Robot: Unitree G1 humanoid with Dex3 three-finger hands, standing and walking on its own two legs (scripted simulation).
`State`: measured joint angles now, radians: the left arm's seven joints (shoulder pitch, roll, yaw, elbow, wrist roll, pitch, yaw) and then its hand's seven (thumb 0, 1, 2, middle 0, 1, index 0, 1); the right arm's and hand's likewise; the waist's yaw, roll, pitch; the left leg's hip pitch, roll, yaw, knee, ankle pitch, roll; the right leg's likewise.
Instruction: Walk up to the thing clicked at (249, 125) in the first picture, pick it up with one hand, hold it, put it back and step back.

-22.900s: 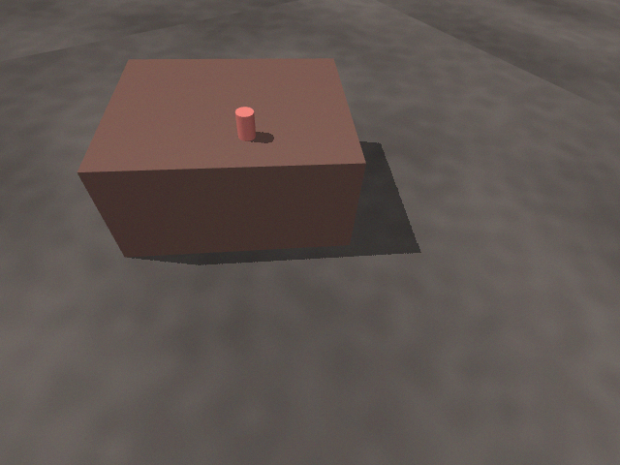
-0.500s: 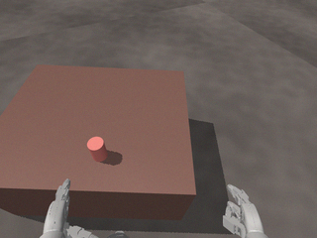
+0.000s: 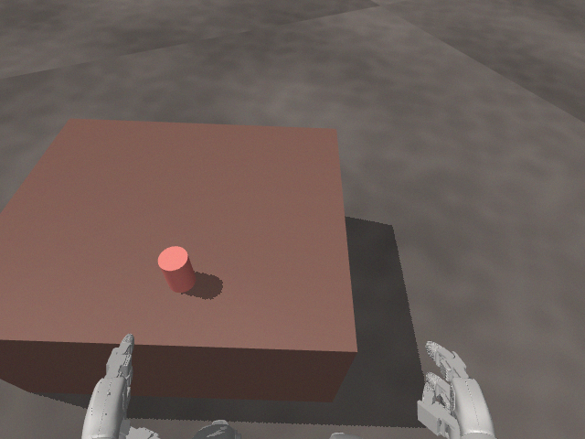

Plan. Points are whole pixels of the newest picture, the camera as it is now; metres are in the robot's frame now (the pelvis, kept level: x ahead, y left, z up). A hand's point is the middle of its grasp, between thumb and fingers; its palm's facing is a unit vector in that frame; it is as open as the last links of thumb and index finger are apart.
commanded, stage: home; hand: left
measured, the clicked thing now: (177, 270) +0.49 +0.25 -0.22
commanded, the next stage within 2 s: stand in 1.52 s
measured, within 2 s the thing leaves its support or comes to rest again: neither
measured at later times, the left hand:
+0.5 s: hand (151, 402) +0.18 +0.18 -0.05, palm faces +0.11 -0.97 -0.24, open 17.4 cm
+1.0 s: hand (154, 402) +0.18 +0.18 -0.05, palm faces +0.12 -0.96 -0.24, open 17.4 cm
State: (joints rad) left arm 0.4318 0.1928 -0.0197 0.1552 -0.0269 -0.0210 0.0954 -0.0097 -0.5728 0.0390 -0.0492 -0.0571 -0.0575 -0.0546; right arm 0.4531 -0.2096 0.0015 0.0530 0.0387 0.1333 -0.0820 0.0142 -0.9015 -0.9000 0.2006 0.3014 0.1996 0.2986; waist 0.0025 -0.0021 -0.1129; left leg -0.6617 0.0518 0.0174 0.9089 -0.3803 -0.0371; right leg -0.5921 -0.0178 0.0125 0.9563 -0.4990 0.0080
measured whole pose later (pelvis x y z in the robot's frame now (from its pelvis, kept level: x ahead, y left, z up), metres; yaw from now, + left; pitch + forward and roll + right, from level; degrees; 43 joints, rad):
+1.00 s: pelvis +0.01 +0.00 +0.00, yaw +0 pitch +8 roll +0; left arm 0.44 0.19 -0.01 0.14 -0.02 0.00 0.11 -0.01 -0.53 0.06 -0.05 -0.06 -0.06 -0.06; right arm 0.42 -0.22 0.01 0.11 0.04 0.12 -0.09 0.01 -0.90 -0.90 0.20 0.30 0.20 0.30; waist 0.00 0.00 -0.11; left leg -0.66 0.05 0.02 0.92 -0.40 -0.03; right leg -0.58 -0.02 0.01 0.95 -0.51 0.01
